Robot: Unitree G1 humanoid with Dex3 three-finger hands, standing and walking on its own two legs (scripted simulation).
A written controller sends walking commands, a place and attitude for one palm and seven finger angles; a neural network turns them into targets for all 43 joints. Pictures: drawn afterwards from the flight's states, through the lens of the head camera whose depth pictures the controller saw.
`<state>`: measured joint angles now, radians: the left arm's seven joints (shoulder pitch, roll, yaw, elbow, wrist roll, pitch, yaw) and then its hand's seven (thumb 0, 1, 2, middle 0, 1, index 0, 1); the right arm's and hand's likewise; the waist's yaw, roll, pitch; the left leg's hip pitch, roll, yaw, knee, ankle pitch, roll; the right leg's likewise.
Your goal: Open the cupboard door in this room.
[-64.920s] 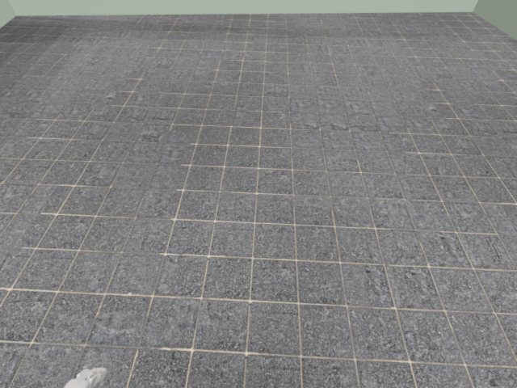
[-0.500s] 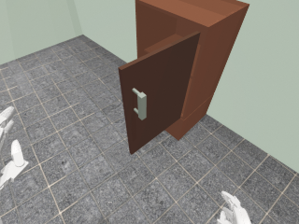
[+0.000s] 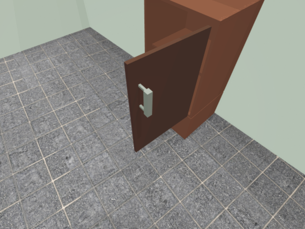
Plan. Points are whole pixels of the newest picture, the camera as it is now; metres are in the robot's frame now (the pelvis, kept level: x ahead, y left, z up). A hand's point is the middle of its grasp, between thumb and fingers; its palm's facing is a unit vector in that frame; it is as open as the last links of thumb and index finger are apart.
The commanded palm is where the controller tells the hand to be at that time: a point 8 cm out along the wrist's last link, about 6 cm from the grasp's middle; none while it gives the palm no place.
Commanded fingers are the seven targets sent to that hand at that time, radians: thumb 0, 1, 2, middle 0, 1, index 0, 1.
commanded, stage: let the arm hang, fingers relaxed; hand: left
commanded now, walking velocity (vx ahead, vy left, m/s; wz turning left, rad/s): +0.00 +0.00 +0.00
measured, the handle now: (144, 100) +0.56 +0.07 -0.05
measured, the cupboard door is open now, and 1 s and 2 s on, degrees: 86 86 86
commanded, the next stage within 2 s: look to check the result in 0.58 s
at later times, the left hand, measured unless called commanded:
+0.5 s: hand out of the picture +0.01 +0.13 -0.18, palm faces +0.02 -0.99 -0.14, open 7.3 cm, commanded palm none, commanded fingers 0.00 0.90 0.90 -0.20 -0.30 -0.20 -0.30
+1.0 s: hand out of the picture +0.01 +0.13 -0.17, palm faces +0.04 -0.98 -0.18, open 7.4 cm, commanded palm none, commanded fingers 0.00 0.90 0.90 -0.20 -0.30 -0.20 -0.30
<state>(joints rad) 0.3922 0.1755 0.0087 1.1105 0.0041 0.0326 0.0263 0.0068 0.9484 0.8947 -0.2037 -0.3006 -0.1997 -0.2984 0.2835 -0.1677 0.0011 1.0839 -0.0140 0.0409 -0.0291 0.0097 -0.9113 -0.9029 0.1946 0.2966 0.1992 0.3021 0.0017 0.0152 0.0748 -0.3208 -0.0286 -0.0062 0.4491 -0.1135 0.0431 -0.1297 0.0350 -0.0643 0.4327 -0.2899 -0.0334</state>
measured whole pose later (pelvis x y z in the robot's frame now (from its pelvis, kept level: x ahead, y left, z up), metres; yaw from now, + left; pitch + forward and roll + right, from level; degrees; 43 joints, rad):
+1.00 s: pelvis +0.04 -0.02 +0.00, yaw -1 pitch -1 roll +1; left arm 0.33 0.10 0.00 1.16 0.00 -0.01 0.05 0.01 0.91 0.90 -0.20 -0.30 -0.20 -0.30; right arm 0.26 -0.14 0.00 1.16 -0.01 0.00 -0.05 0.01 -0.92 -0.90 0.19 0.30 0.20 0.30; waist 0.00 0.00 0.05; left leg -0.23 -0.03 0.01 0.41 -0.17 0.02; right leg -0.04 0.04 -0.04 0.39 -0.33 -0.05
